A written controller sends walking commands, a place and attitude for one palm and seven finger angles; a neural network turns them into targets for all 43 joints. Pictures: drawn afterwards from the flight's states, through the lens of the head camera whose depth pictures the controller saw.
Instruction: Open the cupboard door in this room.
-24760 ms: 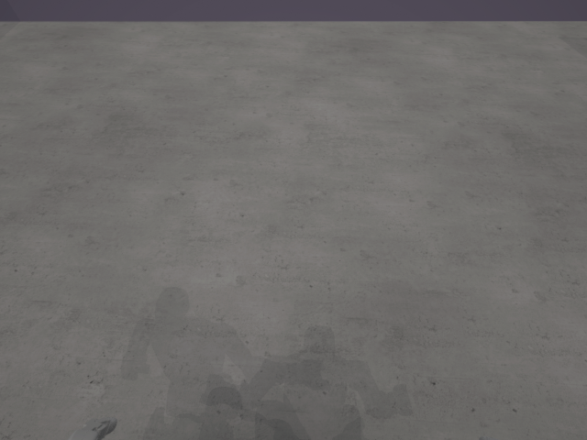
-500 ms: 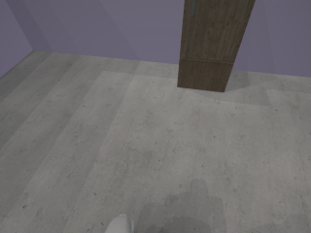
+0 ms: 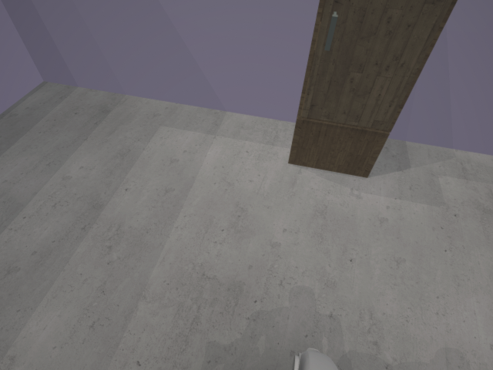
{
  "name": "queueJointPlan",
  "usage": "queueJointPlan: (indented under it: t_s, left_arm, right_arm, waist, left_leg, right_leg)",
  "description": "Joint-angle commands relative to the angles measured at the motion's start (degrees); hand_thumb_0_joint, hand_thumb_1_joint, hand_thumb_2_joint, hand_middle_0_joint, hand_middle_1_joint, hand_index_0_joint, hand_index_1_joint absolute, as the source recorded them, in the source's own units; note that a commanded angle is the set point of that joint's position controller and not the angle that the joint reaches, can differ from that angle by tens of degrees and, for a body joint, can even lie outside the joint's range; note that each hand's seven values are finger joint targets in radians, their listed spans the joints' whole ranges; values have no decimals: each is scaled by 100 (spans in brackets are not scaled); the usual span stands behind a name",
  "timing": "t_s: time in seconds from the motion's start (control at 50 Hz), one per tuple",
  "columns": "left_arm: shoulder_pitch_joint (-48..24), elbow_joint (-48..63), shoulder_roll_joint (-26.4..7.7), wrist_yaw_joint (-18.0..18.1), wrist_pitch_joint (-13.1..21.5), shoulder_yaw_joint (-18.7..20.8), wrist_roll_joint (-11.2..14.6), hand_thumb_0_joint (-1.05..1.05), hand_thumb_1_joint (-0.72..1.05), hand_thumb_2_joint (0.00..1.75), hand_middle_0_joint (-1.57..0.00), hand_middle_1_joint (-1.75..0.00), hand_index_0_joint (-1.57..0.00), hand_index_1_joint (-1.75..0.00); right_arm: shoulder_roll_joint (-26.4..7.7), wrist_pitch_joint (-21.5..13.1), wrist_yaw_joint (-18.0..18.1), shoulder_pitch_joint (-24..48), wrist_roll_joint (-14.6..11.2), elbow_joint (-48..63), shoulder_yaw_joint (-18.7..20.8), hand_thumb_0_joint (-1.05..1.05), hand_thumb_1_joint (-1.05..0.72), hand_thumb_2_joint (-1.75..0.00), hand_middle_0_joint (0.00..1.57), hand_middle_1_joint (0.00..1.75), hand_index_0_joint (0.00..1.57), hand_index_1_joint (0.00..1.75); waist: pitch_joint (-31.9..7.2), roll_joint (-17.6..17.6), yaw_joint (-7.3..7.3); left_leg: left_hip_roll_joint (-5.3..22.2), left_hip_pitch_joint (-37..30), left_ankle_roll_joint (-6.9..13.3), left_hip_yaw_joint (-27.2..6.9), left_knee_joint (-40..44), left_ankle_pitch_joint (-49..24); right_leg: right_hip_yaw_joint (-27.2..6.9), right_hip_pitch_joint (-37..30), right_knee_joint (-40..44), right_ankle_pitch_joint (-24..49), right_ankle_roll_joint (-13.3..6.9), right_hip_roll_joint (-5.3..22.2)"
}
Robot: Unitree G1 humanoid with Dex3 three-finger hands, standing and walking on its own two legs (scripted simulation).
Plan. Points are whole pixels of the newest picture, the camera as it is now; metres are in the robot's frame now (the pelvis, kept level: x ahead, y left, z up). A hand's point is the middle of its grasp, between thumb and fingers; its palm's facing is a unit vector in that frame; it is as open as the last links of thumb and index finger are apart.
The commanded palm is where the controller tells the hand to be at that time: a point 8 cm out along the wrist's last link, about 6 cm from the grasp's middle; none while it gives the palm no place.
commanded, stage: stand and wait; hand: left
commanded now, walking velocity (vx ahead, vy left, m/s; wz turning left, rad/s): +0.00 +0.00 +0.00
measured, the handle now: (331, 31) +1.27 -0.23 +0.01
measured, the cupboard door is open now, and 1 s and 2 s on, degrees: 0 0 0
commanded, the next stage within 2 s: turn or walk to find it in 0.26 s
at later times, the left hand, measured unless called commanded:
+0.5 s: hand (183, 352) +0.18 +0.13 -0.17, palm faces +0.10 -0.98 -0.20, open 7.2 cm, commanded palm none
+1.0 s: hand (192, 363) +0.17 +0.11 -0.18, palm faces +0.13 -0.98 -0.16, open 7.4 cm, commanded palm none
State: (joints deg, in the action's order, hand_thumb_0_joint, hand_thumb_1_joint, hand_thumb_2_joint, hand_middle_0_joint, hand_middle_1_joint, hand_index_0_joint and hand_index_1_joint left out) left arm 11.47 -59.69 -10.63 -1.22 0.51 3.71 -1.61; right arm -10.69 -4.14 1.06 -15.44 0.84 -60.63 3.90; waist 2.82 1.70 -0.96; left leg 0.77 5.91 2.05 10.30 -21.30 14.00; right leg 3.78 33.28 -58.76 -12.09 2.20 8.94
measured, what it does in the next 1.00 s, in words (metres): walks ahead: right foot, then left foot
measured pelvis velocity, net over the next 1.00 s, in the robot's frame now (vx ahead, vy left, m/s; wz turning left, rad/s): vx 0.22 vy -0.04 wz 0.06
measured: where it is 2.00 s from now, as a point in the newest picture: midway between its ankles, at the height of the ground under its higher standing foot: (257, 363)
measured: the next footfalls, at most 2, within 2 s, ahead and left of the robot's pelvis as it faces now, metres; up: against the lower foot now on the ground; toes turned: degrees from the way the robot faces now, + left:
right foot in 0.18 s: +0.22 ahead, -0.16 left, +0.00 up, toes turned -6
left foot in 0.54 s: +0.19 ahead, +0.08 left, +0.00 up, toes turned +9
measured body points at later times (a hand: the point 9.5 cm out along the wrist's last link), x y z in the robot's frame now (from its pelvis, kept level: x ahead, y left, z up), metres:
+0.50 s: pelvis +0.13 -0.05 -0.01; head +0.14 -0.05 +0.44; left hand +0.18 +0.19 -0.16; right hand +0.16 -0.28 -0.16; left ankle +0.14 +0.08 -0.72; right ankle +0.18 -0.15 -0.74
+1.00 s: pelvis +0.22 -0.04 -0.01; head +0.23 -0.05 +0.44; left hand +0.16 +0.17 -0.17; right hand +0.21 -0.26 -0.17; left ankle +0.16 +0.06 -0.73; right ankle +0.18 -0.15 -0.74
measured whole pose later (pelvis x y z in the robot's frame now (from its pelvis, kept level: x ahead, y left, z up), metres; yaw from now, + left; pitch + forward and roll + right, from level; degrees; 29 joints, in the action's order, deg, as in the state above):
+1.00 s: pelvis +0.22 -0.04 -0.01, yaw +3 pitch +0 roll +0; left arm 19.9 -66.3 -6.9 0.5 2.5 1.2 -0.9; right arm -7.6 -0.8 1.1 -17.4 0.7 -65.5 0.9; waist 1.4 -1.3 -1.2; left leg 3.5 12.3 -0.4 6.7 -37.2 24.5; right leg 8.8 9.3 -29.4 -20.0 -0.5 2.8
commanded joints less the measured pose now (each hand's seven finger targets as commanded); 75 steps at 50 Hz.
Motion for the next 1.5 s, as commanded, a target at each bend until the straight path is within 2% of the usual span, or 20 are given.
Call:
queueJointPlan:
  t_s: [0.0, 0.12, 0.16, 0.2, 0.24, 0.34, 0.48, 0.56, 0.66, 0.74, 0.82, 0.92, 0.98, 1.04, 1.08, 1.14, 1.2, 1.36, 1.42, 1.48]
  left_arm:
    - [-278, 463, -105, -26, 45, -14, 16, 0, 90, 90, -20, -30, -20, -30]
    - [596, 174, -454, 63, 212, -32, 13, 0, 90, 90, -20, -30, -20, -30]
    - [1602, -182, -1320, 157, 345, 129, 10, 0, 90, 90, -20, -30, -20, -30]
    - [972, -21, -1277, 200, 331, 94, 108, 0, 90, 90, -20, -30, -20, -30]
    - [97, 197, -883, 267, 244, 2, 99, 0, 90, 90, -20, -30, -20, -30]
    - [-2, 103, -684, 209, 226, 36, 43, 0, 90, 90, -20, -30, -20, -30]
    - [-12, -74, -599, 239, 138, -28, 113, 0, 90, 90, -20, -30, -20, -30]
    - [267, -144, -106, 195, 6, -169, 120, 0, 90, 90, -20, -30, -20, -30]
    - [810, -542, -172, 194, 82, -297, 103, 0, 90, 90, -20, -30, -20, -30]
    - [756, -519, -152, 133, 109, -266, 45, 0, 90, 90, -20, -30, -20, -30]
    - [1011, -566, -48, 179, 128, -286, 44, 0, 90, 90, -20, -30, -20, -30]
    - [1768, -750, -614, 238, 211, -61, 89, 0, 90, 90, -20, -30, -20, -30]
    - [1911, -772, -502, 275, 242, -21, 8, 0, 90, 90, -20, -30, -20, -30]
    - [1330, -621, -425, 302, 206, -56, 22, 0, 90, 90, -20, -30, -20, -30]
    - [912, -508, -231, 299, 168, -122, 108, 0, 90, 90, -20, -30, -20, -30]
    - [762, -416, 90, 309, 78, -231, 103, 0, 90, 90, -20, -30, -20, -30]
    - [515, -407, 80, 231, 98, -225, 79, 0, 90, 90, -20, -30, -20, -30]
    - [847, -510, 66, 208, 78, -236, 80, 0, 90, 90, -20, -30, -20, -30]
    - [761, -494, -657, 283, 137, -190, 92, 0, 90, 90, -20, -30, -20, -30]
    - [493, -413, -621, 290, 187, -179, 110, 0, 90, 90, -20, -30, -20, -30]
  right_arm:
    - [-615, -70, -15, -373, 42, 132, 92, 0, -90, -90, 20, 30, 20, 30]
    - [-658, 65, 10, -504, 33, -84, 45, 0, -90, -90, 20, 30, 20, 30]
    - [-181, 73, -33, -860, -47, -24, -38, 0, -90, -90, 20, 30, 20, 30]
    - [-265, 243, 42, -728, -82, -30, -69, 0, -90, -90, 20, 30, 20, 30]
    - [-179, 304, 18, -551, -44, -136, -109, 0, -90, -90, 20, 30, 20, 30]
    - [34, 387, -101, -637, 48, -194, -105, 0, -90, -90, 20, 30, 20, 30]
    - [88, 298, -45, -652, 13, -241, -209, 0, -90, -90, 20, 30, 20, 30]
    - [-559, 240, 34, -317, 30, -138, -177, 0, -90, -90, 20, 30, 20, 30]
    - [-346, 152, 117, -163, -35, -168, -250, 0, -90, -90, 20, 30, 20, 30]
    - [-539, 212, 52, -361, -7, -241, -111, 0, -90, -90, 20, 30, 20, 30]
    - [-366, 205, 74, -334, -28, -245, -163, 0, -90, -90, 20, 30, 20, 30]
    - [-90, 174, 11, -46, 18, -64, -212, 0, -90, -90, 20, 30, 20, 30]
    - [-22, 166, -42, 562, -6, 182, -188, 0, -90, -90, 20, 30, 20, 30]
    - [153, 175, -38, 82, -36, -19, -231, 0, -90, -90, 20, 30, 20, 30]
    - [15, 130, -6, -646, -23, -361, -226, 0, -90, -90, 20, 30, 20, 30]
    - [-561, 169, 100, -955, 13, -539, -124, 0, -90, -90, 20, 30, 20, 30]
    - [-555, 150, 132, -914, 57, -565, -123, 0, -90, -90, 20, 30, 20, 30]
    - [-393, 212, 116, -138, -3, -408, -121, 0, -90, -90, 20, 30, 20, 30]
    - [29, 284, 35, -412, -41, -368, -211, 0, -90, -90, 20, 30, 20, 30]
    - [16, 363, 58, -509, -15, -447, -223, 0, -90, -90, 20, 30, 20, 30]
  waist:
    - [349, -721, 115]
    - [-326, -420, -303]
    - [-1204, 1335, -465]
    - [-1248, 1285, -305]
    - [-646, 385, -20]
    - [-324, 678, 86]
    - [-187, 386, 203]
    - [283, -1751, 77]
    - [-188, -739, -17]
    - [140, -555, 133]
    - [397, -345, 18]
    - [167, 1115, -277]
    - [442, 608, -383]
    - [123, 588, -4]
    - [-164, 157, 320]
    - [-63, -1695, 391]
    - [54, -1224, 386]
    - [-59, -722, -133]
    - [48, 638, 10]
    - [188, 1014, 92]
  left_leg:
    - [1476, 183, 656, -734, 981, -1728]
    - [1148, 212, 126, -549, -991, -2809]
    - [53, 1918, -310, -191, -3494, 1439]
    - [292, 1873, -360, -1099, -4446, 2188]
    - [522, 1784, -400, -1099, -4172, 1513]
    - [517, 1380, -419, -606, -3117, 949]
    - [361, 196, -452, -430, -689, -13]
    - [1612, 1119, 173, -2128, 1311, 981]
    - [995, 187, 51, -1136, 452, -1356]
    - [1148, 176, 160, -1426, 695, 888]
    - [988, 513, 136, -1162, 281, -218]
    - [197, 1884, -259, -176, -1586, 1007]
    - [420, 2690, -239, -501, -2463, 1663]
    - [352, 1521, -262, -433, -1278, 794]
    - [388, -116, -240, -532, -313, -1079]
    - [1937, -269, 706, -2166, 401, -2749]
    - [2026, -602, 993, -2108, 278, -2865]
    - [1146, 421, 190, -799, -230, -1849]
    - [363, 1139, -374, -388, -606, 784]
    - [494, 753, -388, -546, -880, 843]
  right_leg:
    - [81, -98, 1320, 324, 48, 9]
    - [360, -2489, 3140, 1113, -152, -482]
    - [-1623, -4476, 3096, 5004, -935, 1496]
    - [-1913, -3561, 3727, 4142, -1495, 1746]
    - [-1113, -2666, 3934, 2834, -1255, 1297]
    - [-674, -1711, 4787, -559, -1018, 863]
    - [-381, -1414, 4416, -735, -811, 517]
    - [355, -1724, 3073, -722, -70, -418]
    - [87, -2220, 3546, 329, -89, -240]
    - [295, -1615, 3089, -581, -190, -396]
    - [129, -1856, 3291, 106, -197, -295]
    - [-1346, -3230, 4190, 476, -996, 909]
    - [-1489, -3370, 4163, 1539, -1390, 1257]
    - [-612, -2839, 3699, 2025, -1024, 831]
    - [3, -1883, 3075, 1339, -488, 178]
    - [340, -1155, 1434, -1922, -32, -493]
    - [114, -441, 469, -2181, -149, -341]
    - [355, -2308, 3257, 306, -37, -469]
    - [-945, -2696, 3913, 1303, -548, 788]
    - [-825, -2330, 4097, 2296, -800, 703]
